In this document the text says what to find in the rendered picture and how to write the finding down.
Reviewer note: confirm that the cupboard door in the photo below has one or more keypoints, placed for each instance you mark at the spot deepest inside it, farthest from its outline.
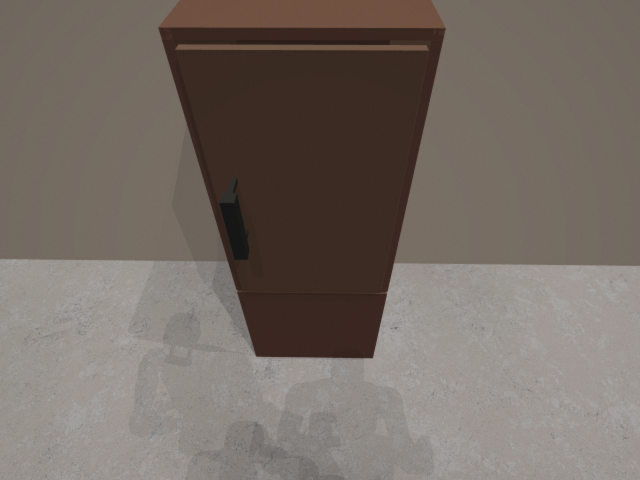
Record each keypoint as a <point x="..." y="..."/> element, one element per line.
<point x="318" y="138"/>

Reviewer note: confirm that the handle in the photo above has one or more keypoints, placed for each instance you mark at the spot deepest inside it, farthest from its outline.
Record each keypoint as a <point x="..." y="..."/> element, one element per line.
<point x="233" y="220"/>

